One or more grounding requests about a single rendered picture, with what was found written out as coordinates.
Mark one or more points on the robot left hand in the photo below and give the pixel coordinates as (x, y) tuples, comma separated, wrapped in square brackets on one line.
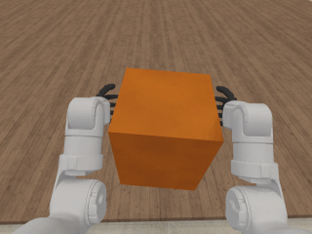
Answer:
[(102, 94)]

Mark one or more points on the carton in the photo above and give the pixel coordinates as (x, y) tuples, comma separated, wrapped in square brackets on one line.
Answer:
[(165, 130)]

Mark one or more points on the left robot upper arm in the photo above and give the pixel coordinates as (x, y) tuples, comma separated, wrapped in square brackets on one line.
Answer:
[(77, 204)]

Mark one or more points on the robot right hand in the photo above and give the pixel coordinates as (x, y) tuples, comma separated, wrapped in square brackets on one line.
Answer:
[(224, 100)]

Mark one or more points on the robot right forearm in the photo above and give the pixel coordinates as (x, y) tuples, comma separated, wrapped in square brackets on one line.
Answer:
[(252, 131)]

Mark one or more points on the right robot upper arm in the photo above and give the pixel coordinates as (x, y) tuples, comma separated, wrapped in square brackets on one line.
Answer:
[(257, 210)]

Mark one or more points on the robot left forearm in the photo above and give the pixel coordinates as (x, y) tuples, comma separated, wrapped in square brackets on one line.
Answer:
[(85, 120)]

